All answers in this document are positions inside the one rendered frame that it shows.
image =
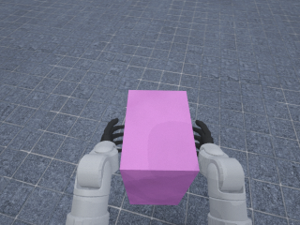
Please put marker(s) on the robot right forearm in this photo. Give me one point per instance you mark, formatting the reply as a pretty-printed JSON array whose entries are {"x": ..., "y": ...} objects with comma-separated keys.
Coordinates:
[{"x": 225, "y": 185}]

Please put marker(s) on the right robot hand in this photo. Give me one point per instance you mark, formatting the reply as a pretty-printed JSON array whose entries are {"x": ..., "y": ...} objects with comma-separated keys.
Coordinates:
[{"x": 205, "y": 135}]

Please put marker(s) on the left robot hand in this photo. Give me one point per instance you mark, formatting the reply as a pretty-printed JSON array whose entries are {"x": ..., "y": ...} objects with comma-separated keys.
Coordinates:
[{"x": 109, "y": 130}]

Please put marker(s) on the carton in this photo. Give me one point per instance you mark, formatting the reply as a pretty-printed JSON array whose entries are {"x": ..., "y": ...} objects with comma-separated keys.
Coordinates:
[{"x": 159, "y": 159}]

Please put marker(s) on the robot left forearm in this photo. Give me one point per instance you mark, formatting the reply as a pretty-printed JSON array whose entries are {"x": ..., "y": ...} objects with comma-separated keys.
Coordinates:
[{"x": 93, "y": 185}]

